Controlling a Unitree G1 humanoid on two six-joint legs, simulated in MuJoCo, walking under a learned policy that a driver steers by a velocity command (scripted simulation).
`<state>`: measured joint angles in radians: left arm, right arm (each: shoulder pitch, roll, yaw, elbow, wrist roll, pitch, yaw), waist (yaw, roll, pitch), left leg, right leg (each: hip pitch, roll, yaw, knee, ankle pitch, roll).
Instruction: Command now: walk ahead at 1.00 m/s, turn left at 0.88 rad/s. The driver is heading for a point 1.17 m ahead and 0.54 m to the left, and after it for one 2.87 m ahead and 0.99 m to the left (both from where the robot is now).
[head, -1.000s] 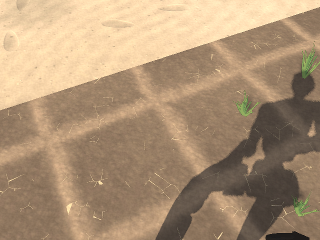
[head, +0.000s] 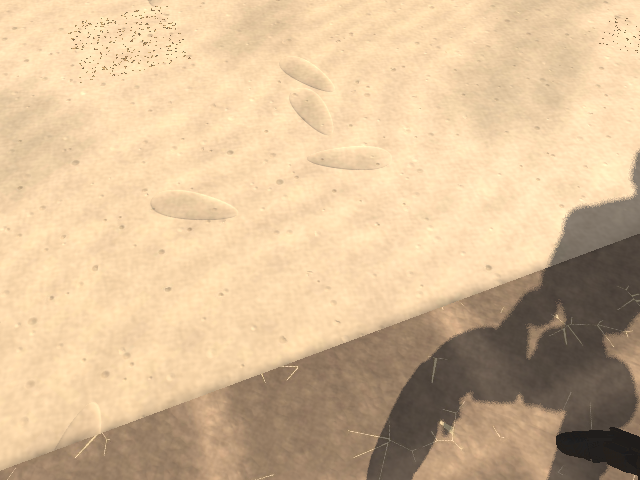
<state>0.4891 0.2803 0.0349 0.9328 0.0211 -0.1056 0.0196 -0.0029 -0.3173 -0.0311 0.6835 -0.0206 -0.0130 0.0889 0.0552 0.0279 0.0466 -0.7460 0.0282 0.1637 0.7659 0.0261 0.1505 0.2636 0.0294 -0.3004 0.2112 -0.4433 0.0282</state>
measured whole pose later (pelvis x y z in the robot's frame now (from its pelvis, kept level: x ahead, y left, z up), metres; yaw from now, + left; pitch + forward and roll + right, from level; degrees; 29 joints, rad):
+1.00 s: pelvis +0.87 +0.27 -0.07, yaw +58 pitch -1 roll -3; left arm 0.48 0.26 0.02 0.93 0.04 -0.06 0.02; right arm 0.09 -0.31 -0.04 0.78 -0.04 -0.03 0.05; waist 0.05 0.08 0.07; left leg -0.35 -0.11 0.07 0.57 -0.25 0.21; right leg -0.06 -0.05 -0.20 1.31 -0.45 0.03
